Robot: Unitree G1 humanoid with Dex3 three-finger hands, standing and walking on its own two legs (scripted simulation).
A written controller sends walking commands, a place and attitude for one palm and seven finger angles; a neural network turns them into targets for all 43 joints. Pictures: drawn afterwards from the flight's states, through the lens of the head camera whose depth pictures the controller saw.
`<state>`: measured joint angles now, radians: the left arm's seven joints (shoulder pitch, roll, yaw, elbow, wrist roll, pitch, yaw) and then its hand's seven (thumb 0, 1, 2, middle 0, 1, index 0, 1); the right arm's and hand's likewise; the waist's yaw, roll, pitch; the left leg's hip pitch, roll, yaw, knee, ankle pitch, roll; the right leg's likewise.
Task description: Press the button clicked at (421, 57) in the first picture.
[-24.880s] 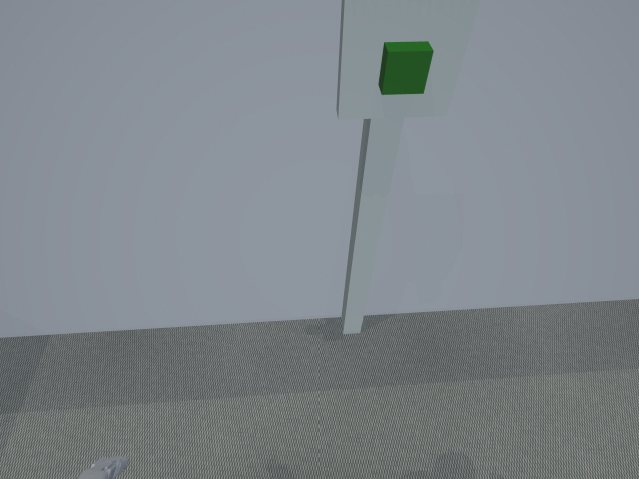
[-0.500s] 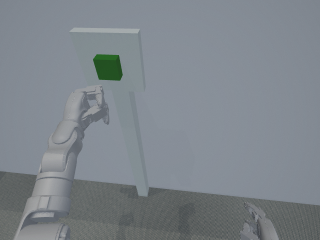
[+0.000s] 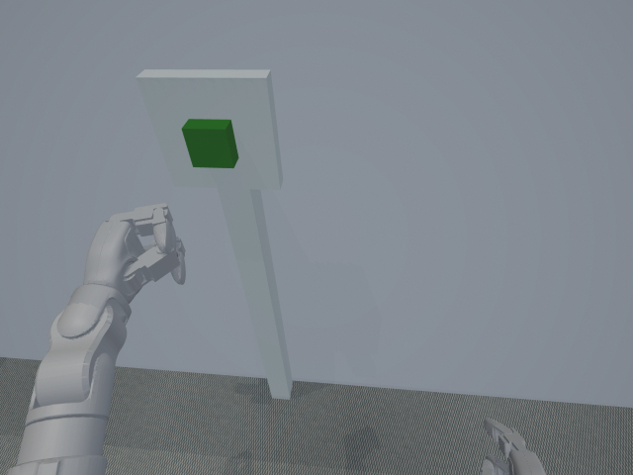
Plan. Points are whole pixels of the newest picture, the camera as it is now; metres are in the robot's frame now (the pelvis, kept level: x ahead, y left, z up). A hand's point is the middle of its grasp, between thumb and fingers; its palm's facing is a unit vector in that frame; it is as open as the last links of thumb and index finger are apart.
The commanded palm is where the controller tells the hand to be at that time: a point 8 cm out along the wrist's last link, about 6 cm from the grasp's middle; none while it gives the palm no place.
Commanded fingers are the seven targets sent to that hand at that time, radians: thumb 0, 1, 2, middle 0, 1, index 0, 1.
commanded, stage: draw the hand back to the body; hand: left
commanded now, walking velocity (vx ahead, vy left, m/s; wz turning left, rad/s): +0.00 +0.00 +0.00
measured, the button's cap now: (212, 142) +0.52 +0.20 +0.20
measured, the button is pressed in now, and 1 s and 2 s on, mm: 0 0 0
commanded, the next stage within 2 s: step back with the hand held close in 1.10 s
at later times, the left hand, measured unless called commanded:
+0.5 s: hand (107, 311) +0.23 +0.23 +0.17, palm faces +0.33 -0.91 -0.27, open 3.1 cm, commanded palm +0.18 +0.28 +0.18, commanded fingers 0.00 0.90 0.90 -1.30 -1.50 -1.30 -1.50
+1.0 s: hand (56, 350) +0.19 +0.26 +0.16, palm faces +0.41 -0.84 -0.36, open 3.1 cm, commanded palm +0.14 +0.30 +0.18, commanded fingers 0.00 0.90 0.90 -1.30 -1.50 -1.30 -1.50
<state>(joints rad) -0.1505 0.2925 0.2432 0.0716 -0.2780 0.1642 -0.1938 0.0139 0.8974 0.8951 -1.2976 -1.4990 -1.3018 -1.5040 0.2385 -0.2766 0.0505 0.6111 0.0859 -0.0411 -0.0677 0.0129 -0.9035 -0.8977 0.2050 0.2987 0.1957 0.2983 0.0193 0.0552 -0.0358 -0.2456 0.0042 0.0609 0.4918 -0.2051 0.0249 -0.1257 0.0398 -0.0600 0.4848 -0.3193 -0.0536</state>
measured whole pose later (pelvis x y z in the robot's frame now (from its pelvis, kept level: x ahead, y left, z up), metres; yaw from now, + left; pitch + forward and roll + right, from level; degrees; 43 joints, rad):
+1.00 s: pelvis +0.01 +0.02 +0.01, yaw +0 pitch -5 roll -1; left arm 0.54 0.32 0.27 -0.46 -0.08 -0.11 0.11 0.01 0.89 0.89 -1.30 -1.50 -1.31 -1.50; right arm 0.18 -0.24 0.02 0.61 0.00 -0.06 -0.06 0.01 -0.90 -0.90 0.21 0.30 0.20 0.30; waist 0.08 0.07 0.03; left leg -0.14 -0.02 0.06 0.41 -0.19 0.05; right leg 0.01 0.03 -0.05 0.34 -0.27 -0.02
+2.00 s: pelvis -0.08 +0.05 -0.01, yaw +1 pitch +0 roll -3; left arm 0.63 0.38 0.37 -0.60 -0.04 -0.24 0.15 0.01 0.89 0.89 -1.30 -1.50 -1.31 -1.50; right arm 0.23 -0.22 0.00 0.55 0.01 -0.05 -0.06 0.01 -0.90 -0.90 0.21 0.30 0.20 0.30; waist 0.02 0.04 0.04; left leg -0.48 -0.03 0.06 0.62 -0.27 0.04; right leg -0.33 0.03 -0.02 0.55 -0.21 -0.01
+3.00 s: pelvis -0.26 +0.12 +0.00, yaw -5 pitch -2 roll -1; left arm 0.55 0.39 0.37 -0.59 -0.05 -0.19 0.16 0.01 0.89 0.89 -1.31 -1.50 -1.31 -1.50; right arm 0.21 -0.13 0.03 0.63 -0.01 -0.14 -0.04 0.01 -0.90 -0.90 0.21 0.30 0.20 0.30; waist -0.04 -0.05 0.02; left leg -0.32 -0.02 -0.02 0.48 -0.14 0.03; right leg -0.32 0.04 0.00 0.79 -0.45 0.00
